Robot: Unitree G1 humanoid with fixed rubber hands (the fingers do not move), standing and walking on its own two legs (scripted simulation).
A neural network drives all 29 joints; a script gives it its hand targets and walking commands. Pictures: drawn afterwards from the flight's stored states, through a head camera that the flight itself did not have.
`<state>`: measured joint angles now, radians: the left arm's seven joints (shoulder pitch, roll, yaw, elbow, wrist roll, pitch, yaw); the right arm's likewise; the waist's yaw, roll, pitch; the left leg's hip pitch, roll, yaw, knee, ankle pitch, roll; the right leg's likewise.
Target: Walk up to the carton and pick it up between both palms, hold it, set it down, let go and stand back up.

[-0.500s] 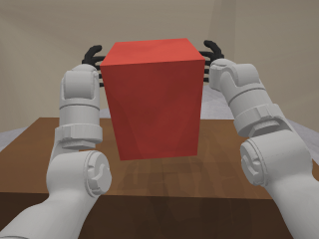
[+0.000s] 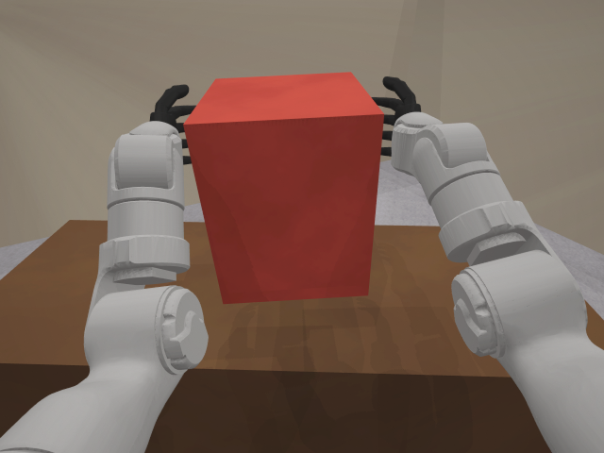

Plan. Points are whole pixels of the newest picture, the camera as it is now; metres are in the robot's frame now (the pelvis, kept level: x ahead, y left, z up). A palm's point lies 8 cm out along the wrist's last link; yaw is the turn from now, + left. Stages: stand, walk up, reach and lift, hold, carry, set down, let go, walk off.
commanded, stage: hold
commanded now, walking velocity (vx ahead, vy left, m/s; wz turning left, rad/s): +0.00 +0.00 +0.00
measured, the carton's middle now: (289, 183) +0.41 +0.00 +0.26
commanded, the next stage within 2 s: set down in 1.98 s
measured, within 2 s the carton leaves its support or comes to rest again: neither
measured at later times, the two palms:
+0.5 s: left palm (164, 141) +0.36 +0.15 +0.34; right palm (404, 133) +0.36 -0.14 +0.34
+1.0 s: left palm (164, 140) +0.36 +0.15 +0.34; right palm (404, 130) +0.36 -0.13 +0.34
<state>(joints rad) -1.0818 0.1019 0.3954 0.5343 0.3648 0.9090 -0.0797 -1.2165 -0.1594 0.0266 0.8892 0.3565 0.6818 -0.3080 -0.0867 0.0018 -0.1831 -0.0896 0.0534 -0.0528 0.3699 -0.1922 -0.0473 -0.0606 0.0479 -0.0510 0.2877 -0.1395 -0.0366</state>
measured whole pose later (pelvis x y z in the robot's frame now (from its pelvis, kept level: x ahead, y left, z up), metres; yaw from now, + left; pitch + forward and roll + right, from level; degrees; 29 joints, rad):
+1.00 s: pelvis +0.00 +0.00 +0.00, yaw +0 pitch -5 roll -1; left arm -1.09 0.10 0.40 0.55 0.36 0.90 -0.07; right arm -1.23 -0.17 0.02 0.92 0.36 0.68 -0.30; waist -0.07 0.01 -0.19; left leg -0.09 0.05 -0.05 0.36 -0.19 -0.04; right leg -0.06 0.05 -0.04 0.28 -0.14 -0.03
